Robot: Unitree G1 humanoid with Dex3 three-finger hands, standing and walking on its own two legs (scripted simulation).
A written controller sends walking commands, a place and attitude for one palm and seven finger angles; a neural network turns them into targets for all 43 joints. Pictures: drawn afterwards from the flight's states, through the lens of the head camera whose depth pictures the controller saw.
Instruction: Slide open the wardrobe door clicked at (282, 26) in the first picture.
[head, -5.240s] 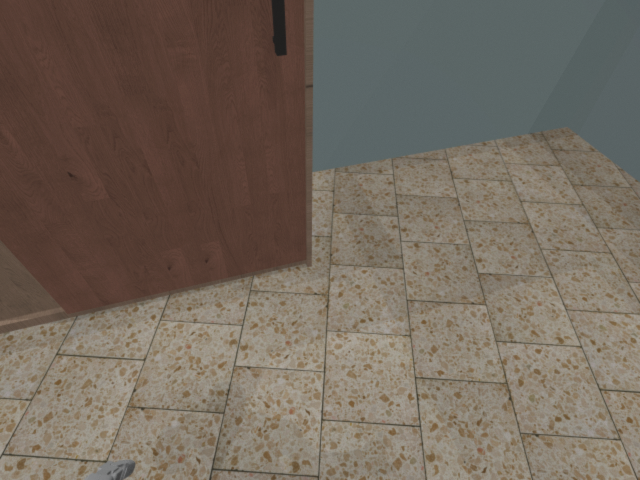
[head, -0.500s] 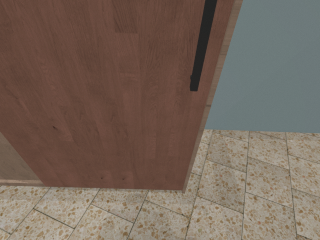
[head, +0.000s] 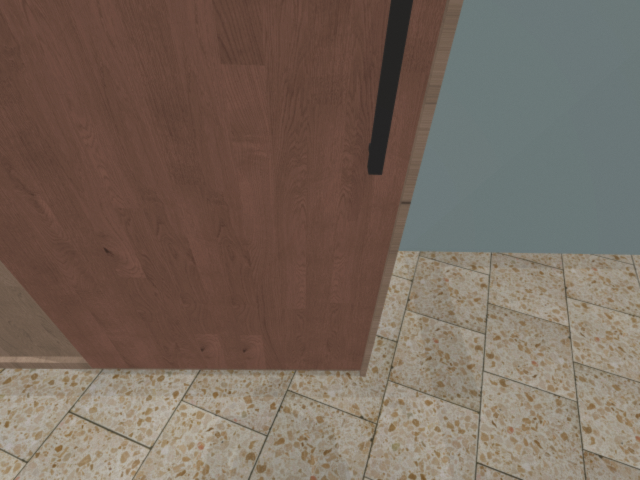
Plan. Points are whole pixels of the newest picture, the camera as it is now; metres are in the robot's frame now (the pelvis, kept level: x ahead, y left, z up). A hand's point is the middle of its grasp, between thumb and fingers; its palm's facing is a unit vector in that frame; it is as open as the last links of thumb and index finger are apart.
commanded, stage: come to a stop and stand still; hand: right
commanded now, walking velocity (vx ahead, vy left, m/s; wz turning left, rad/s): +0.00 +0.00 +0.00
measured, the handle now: (389, 57) +0.58 -0.04 +0.28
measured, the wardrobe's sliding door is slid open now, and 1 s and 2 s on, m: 0.00 0.00 0.00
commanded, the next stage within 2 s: look again from close up in 0.28 s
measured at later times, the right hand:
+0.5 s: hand out of the picture +0.03 -0.16 -0.17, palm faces +0.04 +0.98 -0.20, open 7.4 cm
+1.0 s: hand out of the picture +0.10 -0.16 -0.16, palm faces +0.02 +0.98 -0.22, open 7.4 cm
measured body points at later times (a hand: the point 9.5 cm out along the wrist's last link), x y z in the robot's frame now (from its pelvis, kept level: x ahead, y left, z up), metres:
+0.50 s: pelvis +0.02 +0.02 +0.00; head +0.02 +0.02 +0.45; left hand +0.03 +0.25 -0.15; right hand +0.03 -0.21 -0.15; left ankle +0.09 +0.13 -0.73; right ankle +0.04 -0.08 -0.73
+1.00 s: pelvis +0.06 +0.03 +0.01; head +0.06 +0.03 +0.46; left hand +0.09 +0.26 -0.15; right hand +0.10 -0.21 -0.14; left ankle +0.09 +0.13 -0.73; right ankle +0.04 -0.08 -0.73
